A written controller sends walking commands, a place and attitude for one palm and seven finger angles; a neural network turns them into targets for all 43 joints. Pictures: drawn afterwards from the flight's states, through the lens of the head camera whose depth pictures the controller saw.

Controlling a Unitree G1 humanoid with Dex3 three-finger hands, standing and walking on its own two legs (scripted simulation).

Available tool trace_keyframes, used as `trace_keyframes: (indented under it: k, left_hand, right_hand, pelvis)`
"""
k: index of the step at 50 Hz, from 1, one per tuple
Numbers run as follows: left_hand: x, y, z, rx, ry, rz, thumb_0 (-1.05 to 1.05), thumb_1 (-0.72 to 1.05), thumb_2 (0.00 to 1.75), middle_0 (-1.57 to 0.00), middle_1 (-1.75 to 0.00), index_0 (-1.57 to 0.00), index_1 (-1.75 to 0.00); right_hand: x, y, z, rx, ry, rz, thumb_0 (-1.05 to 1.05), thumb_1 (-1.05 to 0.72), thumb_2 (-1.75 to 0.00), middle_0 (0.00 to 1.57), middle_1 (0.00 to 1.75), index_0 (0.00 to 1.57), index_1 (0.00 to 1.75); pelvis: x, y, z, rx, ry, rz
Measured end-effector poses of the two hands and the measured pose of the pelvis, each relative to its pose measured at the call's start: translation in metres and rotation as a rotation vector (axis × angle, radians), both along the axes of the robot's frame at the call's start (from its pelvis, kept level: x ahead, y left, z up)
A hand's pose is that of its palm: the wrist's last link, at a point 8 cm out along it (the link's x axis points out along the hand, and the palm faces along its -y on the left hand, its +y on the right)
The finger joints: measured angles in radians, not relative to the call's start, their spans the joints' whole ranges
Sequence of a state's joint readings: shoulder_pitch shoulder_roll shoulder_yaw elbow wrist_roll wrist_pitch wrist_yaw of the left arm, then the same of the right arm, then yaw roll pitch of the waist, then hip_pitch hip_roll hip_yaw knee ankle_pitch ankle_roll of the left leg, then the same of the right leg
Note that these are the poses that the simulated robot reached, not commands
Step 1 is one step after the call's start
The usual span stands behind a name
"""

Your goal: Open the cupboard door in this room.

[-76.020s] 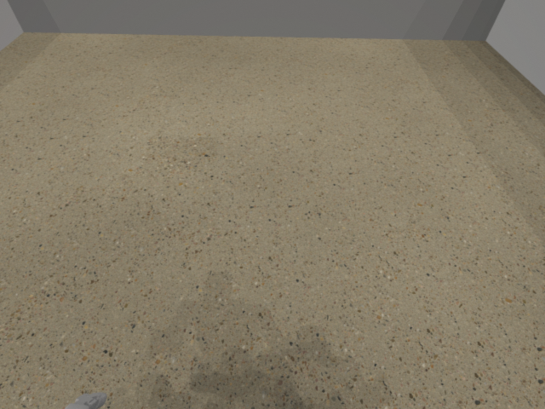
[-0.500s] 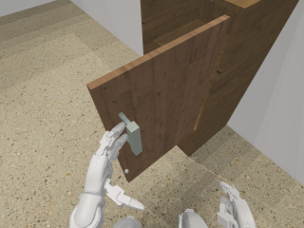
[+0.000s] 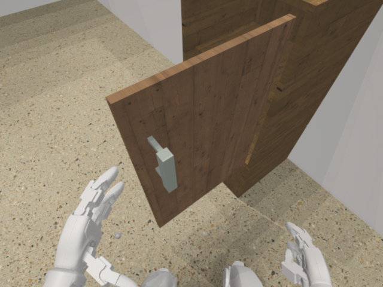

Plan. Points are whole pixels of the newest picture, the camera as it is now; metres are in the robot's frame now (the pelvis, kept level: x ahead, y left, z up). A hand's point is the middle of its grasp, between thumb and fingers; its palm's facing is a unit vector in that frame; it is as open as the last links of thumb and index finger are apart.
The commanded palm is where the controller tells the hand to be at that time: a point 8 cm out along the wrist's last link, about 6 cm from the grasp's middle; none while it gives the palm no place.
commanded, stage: draw the hand back to the body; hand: left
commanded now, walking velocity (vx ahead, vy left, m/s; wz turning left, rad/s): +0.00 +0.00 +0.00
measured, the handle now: (162, 164) +0.34 +0.09 +0.07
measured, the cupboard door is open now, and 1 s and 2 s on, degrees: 90 90 90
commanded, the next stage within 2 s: step back with the hand held close in 1.68 s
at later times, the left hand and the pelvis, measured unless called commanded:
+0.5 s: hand (86, 227) +0.20 +0.17 +0.12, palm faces -0.04 -1.00 -0.08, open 16.3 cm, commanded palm +0.17 +0.24 +0.14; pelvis +0.01 +0.02 +0.03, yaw +0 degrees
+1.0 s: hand (15, 192) +0.22 +0.25 +0.19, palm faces +0.32 -0.86 -0.39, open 12.7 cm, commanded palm +0.17 +0.29 +0.22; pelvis +0.03 +0.02 +0.08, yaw -1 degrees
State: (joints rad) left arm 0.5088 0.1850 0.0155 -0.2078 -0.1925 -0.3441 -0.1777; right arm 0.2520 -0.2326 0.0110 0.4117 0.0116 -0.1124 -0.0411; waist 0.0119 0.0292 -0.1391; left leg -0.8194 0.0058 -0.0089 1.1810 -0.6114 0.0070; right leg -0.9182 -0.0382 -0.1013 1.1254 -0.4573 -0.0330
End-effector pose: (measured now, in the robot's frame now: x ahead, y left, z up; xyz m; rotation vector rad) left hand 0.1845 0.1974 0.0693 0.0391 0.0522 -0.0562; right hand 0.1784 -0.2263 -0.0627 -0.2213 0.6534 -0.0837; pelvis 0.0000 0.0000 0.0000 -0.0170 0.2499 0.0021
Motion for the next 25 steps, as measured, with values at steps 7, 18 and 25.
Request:
trace_keyframes:
  k: [7, 18, 25]
  left_hand:
    - [-0.004, 0.001, 0.003, -0.021, -0.013, -0.013, -0.01, -0.50, 0.30, -0.15, -0.30, -0.15, -0.30]
    - [-0.002, 0.017, 0.041, 0.024, -0.038, 0.010, -0.01, -0.49, 0.30, -0.15, -0.30, -0.15, -0.30]
    - [-0.006, 0.030, 0.058, 0.039, -0.030, 0.013, -0.01, -0.49, 0.30, -0.15, -0.30, -0.15, -0.30]
  right_hand:
    - [-0.003, 0.006, 0.003, -0.002, -0.017, 0.004, 0.01, -0.91, -0.90, 0.20, 0.30, 0.20, 0.30]
    - [-0.010, 0.020, 0.020, 0.032, -0.024, -0.018, 0.01, -0.91, -0.90, 0.20, 0.30, 0.20, 0.30]
    - [-0.007, 0.023, 0.035, 0.026, -0.049, -0.014, 0.01, -0.91, -0.90, 0.20, 0.30, 0.20, 0.30]
  pelvis:
    - [-0.002, 0.005, -0.001, -0.008, -0.005, 0.005]
    - [0.002, 0.013, 0.017, -0.012, -0.057, -0.001]
    - [0.008, 0.016, 0.029, -0.015, -0.090, -0.001]
